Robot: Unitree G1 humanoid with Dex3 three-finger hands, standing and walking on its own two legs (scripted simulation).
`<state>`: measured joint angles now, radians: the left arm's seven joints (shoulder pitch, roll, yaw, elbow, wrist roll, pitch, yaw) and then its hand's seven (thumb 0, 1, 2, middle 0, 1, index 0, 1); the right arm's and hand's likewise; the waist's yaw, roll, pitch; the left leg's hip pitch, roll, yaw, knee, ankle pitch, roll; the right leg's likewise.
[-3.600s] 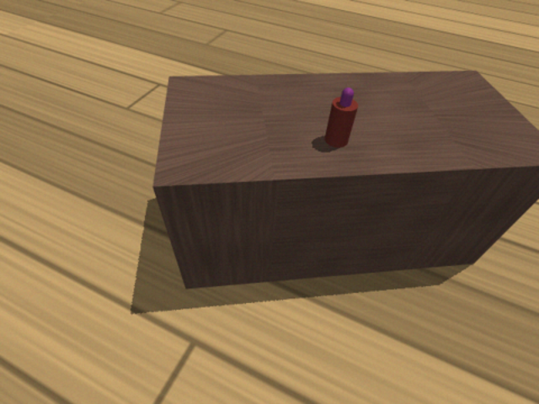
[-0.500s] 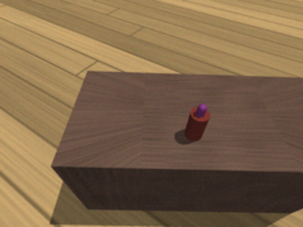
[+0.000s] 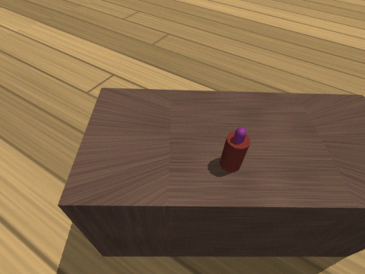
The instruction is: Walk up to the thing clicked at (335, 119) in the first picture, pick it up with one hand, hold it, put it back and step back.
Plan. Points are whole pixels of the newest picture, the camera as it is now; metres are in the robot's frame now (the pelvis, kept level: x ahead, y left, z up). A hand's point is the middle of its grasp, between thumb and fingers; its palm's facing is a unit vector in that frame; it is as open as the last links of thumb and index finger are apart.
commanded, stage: walk up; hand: right
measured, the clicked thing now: (235, 147) +0.51 -0.19 -0.09
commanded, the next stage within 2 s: stand in 0.06 s
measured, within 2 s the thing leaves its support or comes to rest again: neither
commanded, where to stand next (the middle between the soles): +0.03 +0.02 m, yaw -1 degrees
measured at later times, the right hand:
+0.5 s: hand out of the picture +0.09 -0.26 -0.16, palm faces -0.02 +0.94 -0.33, open 7.4 cm
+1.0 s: hand out of the picture +0.08 -0.27 -0.16, palm faces -0.02 +0.94 -0.33, open 7.4 cm
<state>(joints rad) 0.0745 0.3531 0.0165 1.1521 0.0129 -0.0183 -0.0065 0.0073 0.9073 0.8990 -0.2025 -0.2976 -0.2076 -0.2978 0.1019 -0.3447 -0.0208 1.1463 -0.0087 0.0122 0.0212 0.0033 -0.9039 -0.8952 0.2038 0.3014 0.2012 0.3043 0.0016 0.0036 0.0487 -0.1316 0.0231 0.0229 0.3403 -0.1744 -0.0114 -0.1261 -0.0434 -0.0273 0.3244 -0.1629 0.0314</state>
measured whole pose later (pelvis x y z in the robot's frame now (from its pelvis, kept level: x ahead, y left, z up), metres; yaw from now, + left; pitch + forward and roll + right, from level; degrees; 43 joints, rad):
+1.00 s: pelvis +0.01 -0.02 +0.00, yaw +0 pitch -2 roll +0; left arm 0.10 0.36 0.00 1.13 0.01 -0.01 -0.01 0.01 0.91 0.90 -0.20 -0.30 -0.21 -0.30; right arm 0.11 -0.35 -0.01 1.14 -0.01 0.00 0.01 0.00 -0.90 -0.90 0.20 0.30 0.20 0.30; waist 0.00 0.00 0.04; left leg -0.09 0.05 0.02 0.30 -0.17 -0.04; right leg -0.10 -0.01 -0.03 0.32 -0.18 0.00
